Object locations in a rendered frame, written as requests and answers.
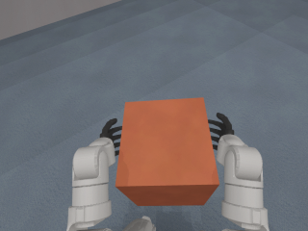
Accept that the left robot shin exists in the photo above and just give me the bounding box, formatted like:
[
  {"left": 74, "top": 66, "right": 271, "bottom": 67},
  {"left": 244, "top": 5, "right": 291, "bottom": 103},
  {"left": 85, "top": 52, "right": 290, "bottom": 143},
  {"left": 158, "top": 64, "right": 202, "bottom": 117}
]
[{"left": 142, "top": 216, "right": 151, "bottom": 221}]

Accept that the left robot thigh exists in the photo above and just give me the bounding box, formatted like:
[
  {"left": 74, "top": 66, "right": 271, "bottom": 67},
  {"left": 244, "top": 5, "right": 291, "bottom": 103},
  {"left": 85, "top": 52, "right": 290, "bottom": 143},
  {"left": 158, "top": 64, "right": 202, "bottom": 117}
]
[{"left": 122, "top": 218, "right": 156, "bottom": 231}]

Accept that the robot left forearm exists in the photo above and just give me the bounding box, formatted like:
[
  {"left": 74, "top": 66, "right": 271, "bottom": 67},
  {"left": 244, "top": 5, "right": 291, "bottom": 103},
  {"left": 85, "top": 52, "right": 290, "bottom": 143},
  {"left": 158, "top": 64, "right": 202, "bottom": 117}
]
[{"left": 66, "top": 137, "right": 116, "bottom": 231}]

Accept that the carton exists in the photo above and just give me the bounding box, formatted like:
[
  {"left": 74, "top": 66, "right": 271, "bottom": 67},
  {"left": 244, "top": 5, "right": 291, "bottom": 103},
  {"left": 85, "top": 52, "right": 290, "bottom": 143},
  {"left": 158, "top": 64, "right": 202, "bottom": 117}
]
[{"left": 115, "top": 97, "right": 219, "bottom": 206}]

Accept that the robot right forearm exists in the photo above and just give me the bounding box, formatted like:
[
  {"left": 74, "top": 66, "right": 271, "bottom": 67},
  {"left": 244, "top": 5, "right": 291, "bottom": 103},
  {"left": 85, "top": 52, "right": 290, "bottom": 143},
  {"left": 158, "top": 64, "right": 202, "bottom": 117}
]
[{"left": 216, "top": 134, "right": 270, "bottom": 231}]

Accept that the left robot hand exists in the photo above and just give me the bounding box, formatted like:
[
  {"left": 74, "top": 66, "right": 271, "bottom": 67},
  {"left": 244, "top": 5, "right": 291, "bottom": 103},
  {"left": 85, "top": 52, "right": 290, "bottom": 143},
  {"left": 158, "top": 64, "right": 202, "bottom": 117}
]
[{"left": 99, "top": 118, "right": 122, "bottom": 156}]

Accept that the right robot hand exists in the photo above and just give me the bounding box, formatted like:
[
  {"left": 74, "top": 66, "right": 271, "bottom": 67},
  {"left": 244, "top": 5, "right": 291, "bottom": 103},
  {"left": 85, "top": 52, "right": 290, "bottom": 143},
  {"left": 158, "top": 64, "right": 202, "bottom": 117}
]
[{"left": 208, "top": 113, "right": 234, "bottom": 150}]

